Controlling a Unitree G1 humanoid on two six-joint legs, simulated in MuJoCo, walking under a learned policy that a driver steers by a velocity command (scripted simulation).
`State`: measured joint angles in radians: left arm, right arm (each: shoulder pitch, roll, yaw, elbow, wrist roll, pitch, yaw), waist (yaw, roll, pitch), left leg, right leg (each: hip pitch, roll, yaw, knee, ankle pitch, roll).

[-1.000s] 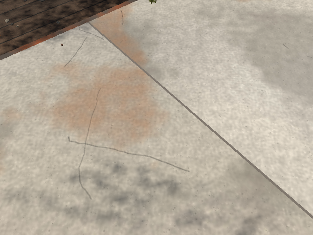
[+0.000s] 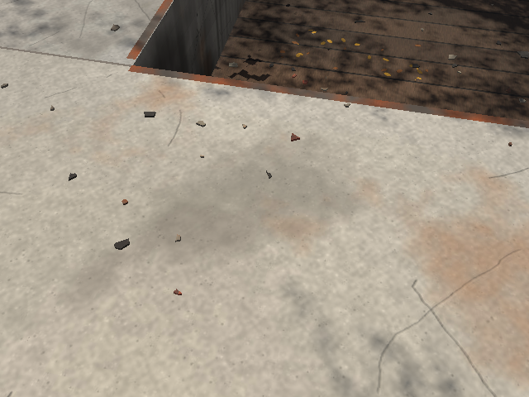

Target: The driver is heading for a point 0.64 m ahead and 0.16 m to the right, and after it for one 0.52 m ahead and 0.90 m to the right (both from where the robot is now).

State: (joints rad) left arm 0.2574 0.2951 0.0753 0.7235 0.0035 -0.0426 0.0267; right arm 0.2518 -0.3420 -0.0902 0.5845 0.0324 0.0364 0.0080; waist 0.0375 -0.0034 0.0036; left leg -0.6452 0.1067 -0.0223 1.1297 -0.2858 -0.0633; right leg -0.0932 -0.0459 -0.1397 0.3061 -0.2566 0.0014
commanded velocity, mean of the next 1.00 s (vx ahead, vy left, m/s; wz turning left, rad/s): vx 0.89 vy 0.00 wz -0.53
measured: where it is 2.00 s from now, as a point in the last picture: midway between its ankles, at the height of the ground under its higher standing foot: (306, 238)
